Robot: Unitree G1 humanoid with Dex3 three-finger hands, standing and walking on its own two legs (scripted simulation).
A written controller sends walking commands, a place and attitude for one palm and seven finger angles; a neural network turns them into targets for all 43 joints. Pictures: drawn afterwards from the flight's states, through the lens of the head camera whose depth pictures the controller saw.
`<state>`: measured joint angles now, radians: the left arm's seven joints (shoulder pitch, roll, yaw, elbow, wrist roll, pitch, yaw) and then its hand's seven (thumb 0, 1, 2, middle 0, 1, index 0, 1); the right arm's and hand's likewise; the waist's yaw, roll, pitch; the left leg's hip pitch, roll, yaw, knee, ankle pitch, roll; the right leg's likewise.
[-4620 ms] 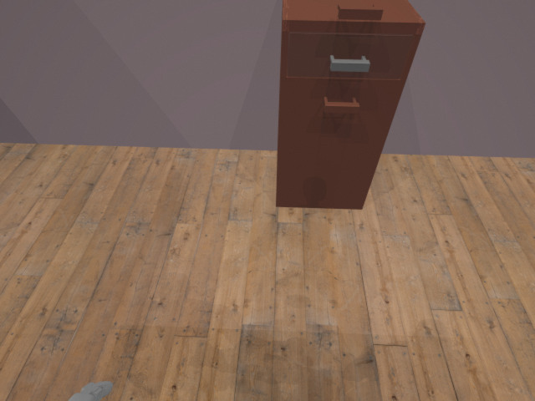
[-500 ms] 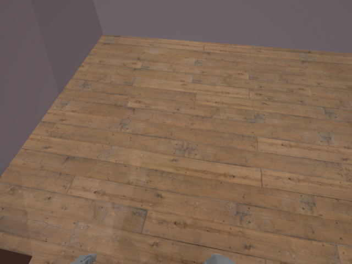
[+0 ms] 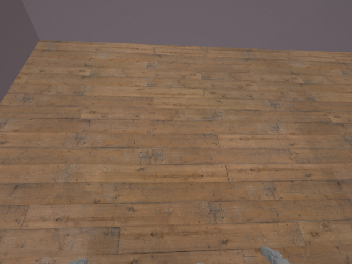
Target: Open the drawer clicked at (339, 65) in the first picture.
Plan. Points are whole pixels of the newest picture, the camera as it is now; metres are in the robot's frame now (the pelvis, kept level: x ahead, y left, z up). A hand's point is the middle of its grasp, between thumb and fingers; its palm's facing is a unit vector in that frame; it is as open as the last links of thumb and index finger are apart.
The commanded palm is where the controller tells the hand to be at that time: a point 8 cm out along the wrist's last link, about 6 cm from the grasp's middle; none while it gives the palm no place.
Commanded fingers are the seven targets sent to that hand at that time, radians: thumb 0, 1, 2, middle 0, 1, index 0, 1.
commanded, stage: walk to a spot facing it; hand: left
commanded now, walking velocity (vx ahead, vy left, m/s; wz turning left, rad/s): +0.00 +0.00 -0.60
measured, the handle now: out of the picture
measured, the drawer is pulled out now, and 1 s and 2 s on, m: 0.00 0.00 0.00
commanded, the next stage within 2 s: turn to face it in 0.88 s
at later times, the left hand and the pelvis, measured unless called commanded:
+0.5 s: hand (125, 248) +0.17 +0.14 -0.15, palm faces -0.34 -0.91 -0.25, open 7.4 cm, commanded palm none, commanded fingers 0.00 0.90 0.90 -0.20 -0.30 -0.20 -0.30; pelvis -0.01 -0.01 +0.00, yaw -21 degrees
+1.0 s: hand out of the picture +0.12 +0.11 -0.15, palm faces -0.43 -0.88 -0.20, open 7.3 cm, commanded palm none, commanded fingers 0.00 0.90 0.90 -0.20 -0.30 -0.20 -0.30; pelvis +0.03 -0.05 +0.02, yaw -32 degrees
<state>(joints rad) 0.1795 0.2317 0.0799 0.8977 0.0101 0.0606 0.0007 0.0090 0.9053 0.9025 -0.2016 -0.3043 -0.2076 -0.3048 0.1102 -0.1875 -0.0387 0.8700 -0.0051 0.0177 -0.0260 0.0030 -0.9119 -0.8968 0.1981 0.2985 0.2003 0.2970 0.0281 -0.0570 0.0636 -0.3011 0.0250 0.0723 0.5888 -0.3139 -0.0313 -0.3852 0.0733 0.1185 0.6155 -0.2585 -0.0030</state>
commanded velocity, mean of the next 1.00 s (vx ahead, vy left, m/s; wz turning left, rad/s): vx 0.09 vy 0.00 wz -0.48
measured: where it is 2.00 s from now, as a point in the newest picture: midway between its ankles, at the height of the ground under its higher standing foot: outside the picture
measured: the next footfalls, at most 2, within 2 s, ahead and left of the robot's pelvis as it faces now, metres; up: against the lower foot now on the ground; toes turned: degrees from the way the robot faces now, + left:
right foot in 0.50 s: -0.01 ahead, -0.12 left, +0.00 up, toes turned -27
left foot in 1.12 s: +0.21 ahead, -0.01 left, +0.00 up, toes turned -29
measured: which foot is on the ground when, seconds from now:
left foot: down 0.00-0.50, up 0.52-1.00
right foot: up 0.00-0.48, down 0.50-1.00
